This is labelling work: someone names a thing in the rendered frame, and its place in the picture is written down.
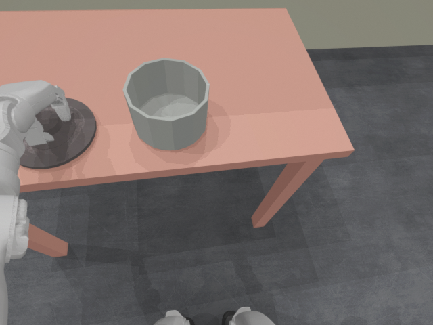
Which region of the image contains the left robot forearm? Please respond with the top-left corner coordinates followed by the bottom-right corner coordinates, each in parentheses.
top-left (0, 93), bottom-right (35, 198)

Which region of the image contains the robot left upper arm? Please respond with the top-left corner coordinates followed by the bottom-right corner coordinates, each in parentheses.
top-left (0, 195), bottom-right (30, 325)

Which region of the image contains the pot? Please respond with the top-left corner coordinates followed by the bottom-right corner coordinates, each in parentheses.
top-left (123, 58), bottom-right (210, 150)

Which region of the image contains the left robot hand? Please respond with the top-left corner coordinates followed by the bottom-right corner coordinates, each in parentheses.
top-left (0, 80), bottom-right (71, 146)

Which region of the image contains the table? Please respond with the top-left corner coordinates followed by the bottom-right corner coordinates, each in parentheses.
top-left (0, 8), bottom-right (355, 257)

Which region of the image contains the knob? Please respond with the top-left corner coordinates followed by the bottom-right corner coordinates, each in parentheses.
top-left (35, 110), bottom-right (62, 135)

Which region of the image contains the robot shin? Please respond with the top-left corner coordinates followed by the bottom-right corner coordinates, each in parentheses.
top-left (233, 307), bottom-right (251, 317)
top-left (166, 310), bottom-right (184, 318)

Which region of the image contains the lid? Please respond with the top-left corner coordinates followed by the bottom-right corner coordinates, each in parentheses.
top-left (20, 97), bottom-right (97, 169)

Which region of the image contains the robot left shin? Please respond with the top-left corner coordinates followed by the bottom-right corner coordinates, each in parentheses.
top-left (166, 310), bottom-right (184, 318)

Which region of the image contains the robot right shin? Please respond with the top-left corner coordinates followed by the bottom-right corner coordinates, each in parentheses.
top-left (233, 307), bottom-right (251, 317)

